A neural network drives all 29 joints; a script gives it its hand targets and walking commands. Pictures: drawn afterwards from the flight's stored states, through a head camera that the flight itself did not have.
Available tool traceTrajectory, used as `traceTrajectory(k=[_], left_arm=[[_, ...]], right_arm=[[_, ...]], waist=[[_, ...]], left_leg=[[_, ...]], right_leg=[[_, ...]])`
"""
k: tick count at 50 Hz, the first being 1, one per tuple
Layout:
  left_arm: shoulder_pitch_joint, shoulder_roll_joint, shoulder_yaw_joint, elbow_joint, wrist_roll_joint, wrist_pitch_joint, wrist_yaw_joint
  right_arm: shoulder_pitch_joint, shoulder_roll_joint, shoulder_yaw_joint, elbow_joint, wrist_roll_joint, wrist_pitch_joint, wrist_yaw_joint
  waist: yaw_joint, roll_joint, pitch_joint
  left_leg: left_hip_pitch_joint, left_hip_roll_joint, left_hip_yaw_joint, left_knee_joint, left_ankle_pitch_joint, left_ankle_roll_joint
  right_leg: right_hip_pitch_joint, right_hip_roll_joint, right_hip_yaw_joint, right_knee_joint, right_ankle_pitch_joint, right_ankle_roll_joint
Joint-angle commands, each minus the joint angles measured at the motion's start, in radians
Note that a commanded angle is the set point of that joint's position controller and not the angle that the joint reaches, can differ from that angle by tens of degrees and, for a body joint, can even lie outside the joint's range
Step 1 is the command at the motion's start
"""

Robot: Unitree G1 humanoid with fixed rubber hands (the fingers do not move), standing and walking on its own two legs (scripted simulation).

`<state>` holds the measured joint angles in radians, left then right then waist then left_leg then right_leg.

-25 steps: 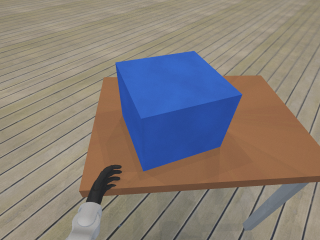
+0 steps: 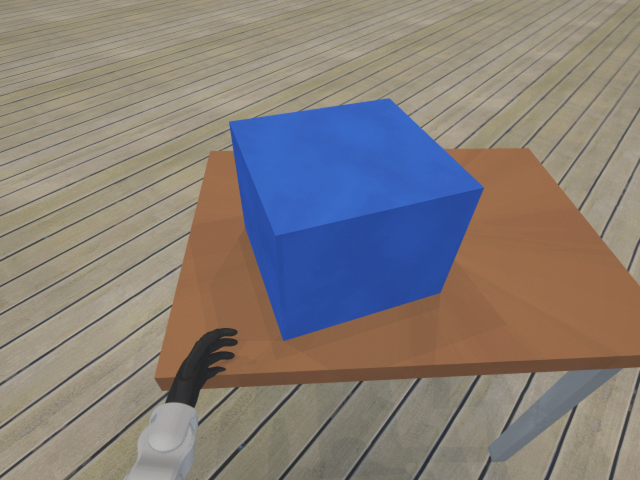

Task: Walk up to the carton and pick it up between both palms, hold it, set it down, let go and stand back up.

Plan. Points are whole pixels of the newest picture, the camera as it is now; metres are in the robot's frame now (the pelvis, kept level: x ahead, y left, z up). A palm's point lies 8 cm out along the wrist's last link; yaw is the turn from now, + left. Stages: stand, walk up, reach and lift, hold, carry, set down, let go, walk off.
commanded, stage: stand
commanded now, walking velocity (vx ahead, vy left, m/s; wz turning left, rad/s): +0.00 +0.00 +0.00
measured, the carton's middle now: (339, 211) +0.52 -0.02 +0.05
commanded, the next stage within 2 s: none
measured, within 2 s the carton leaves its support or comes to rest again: neither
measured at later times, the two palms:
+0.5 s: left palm (188, 391) +0.24 +0.19 -0.01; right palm out of the picture +0.08 -0.26 -0.09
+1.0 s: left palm (186, 393) +0.24 +0.19 -0.01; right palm out of the picture +0.09 -0.26 -0.09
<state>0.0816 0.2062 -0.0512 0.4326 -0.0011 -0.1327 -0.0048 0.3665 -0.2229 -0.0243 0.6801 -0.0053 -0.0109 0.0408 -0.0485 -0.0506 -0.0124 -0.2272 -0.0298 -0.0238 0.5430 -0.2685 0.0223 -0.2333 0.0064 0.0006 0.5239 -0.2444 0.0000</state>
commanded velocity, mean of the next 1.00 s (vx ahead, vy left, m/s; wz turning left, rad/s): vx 0.00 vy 0.00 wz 0.00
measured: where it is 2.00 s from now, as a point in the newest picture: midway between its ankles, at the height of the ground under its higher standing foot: outside the picture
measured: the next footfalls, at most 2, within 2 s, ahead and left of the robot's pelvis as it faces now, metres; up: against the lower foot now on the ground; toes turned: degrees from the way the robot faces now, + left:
none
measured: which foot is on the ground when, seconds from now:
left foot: down 0.00-1.00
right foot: down 0.00-1.00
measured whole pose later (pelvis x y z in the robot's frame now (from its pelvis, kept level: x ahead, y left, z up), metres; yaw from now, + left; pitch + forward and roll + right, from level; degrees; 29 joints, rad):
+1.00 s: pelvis +0.00 -0.01 +0.00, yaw +2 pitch -3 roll -1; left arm 0.08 0.22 -0.05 0.43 -0.01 -0.13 -0.01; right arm 0.33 -0.23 -0.02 0.69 0.00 -0.01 0.03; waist -0.04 -0.04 0.00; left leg -0.23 -0.03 -0.07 0.55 -0.27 0.00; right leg -0.22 0.01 -0.04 0.53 -0.26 -0.02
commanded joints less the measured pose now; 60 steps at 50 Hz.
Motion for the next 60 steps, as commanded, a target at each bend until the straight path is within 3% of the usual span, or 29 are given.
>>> traceTrajectory(k=[1, 48, 60], left_arm=[[0.109, 0.180, 0.084, 0.088, 0.020, 0.096, 0.029], [0.102, 0.184, 0.084, 0.075, 0.016, 0.097, 0.024], [0.099, 0.185, 0.084, 0.076, 0.014, 0.098, 0.025]], right_arm=[[-0.023, -0.156, -0.053, -0.112, 0.001, -0.034, -0.009], [-0.070, -0.166, -0.045, -0.105, 0.001, -0.028, -0.017], [-0.073, -0.163, -0.046, -0.103, 0.001, -0.027, -0.017]], waist=[[0.045, -0.037, 0.056], [0.052, -0.017, 0.059], [0.052, -0.035, 0.070]], left_leg=[[-0.080, 0.100, -0.120, -0.115, 0.052, 0.013], [-0.081, 0.088, -0.145, -0.093, 0.078, 0.007], [-0.085, 0.085, -0.150, -0.091, 0.079, 0.007]], right_leg=[[0.009, -0.116, 0.123, -0.122, 0.003, -0.038], [0.033, -0.122, 0.098, -0.130, -0.002, -0.046], [0.028, -0.126, 0.093, -0.132, -0.010, -0.045]])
